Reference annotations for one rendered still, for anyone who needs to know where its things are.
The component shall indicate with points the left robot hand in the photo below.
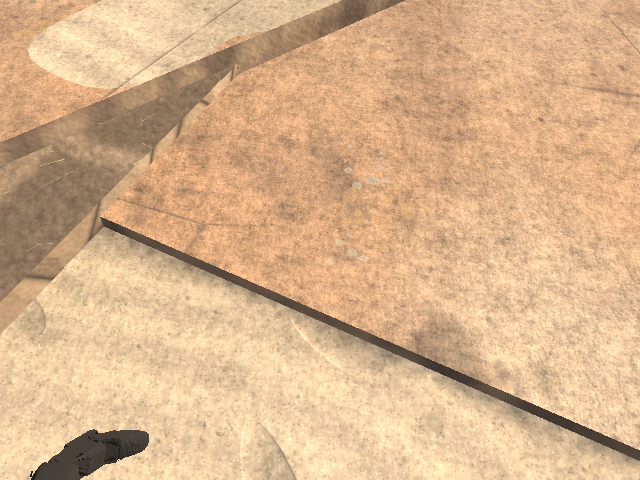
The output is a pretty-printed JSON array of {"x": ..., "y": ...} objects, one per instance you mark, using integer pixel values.
[{"x": 90, "y": 451}]

